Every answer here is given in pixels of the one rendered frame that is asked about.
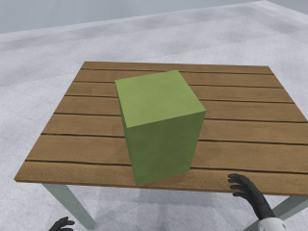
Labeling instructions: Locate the carton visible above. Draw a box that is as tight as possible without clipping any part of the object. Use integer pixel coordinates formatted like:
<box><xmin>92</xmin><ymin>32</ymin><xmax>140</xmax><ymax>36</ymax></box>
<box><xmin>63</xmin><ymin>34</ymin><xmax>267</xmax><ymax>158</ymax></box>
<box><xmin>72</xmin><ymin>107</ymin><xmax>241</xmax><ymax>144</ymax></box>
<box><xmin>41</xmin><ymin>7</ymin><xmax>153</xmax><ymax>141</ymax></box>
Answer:
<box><xmin>115</xmin><ymin>69</ymin><xmax>207</xmax><ymax>186</ymax></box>

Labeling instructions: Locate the robot left hand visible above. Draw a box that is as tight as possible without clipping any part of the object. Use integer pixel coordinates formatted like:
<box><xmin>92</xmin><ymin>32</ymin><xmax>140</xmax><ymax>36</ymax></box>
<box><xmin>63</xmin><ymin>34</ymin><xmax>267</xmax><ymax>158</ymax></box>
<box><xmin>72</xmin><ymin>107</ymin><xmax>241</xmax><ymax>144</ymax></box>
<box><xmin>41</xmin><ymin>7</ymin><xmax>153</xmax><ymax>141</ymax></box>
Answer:
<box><xmin>49</xmin><ymin>217</ymin><xmax>75</xmax><ymax>231</ymax></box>

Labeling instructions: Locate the robot right forearm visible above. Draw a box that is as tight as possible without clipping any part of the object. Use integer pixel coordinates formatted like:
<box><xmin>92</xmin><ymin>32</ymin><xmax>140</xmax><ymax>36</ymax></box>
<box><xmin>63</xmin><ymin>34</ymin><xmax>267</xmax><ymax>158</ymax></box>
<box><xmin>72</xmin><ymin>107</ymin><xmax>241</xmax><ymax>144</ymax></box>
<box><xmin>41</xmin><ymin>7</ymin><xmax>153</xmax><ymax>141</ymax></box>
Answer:
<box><xmin>258</xmin><ymin>218</ymin><xmax>289</xmax><ymax>231</ymax></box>

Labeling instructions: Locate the table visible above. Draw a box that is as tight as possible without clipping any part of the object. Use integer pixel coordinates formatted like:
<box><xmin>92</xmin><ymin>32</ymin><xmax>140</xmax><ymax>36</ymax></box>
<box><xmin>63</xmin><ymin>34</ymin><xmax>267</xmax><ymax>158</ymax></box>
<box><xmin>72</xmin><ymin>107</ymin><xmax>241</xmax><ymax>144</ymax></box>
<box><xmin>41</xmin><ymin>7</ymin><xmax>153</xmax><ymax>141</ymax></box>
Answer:
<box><xmin>13</xmin><ymin>61</ymin><xmax>308</xmax><ymax>231</ymax></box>

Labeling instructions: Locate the robot right hand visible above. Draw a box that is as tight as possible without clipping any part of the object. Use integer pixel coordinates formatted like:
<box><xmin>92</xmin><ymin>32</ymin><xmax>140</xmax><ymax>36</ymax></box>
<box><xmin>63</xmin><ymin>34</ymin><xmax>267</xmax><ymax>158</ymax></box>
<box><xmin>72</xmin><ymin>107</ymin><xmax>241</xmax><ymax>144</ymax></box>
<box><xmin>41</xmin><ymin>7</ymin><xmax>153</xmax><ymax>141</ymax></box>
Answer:
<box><xmin>227</xmin><ymin>173</ymin><xmax>275</xmax><ymax>220</ymax></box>

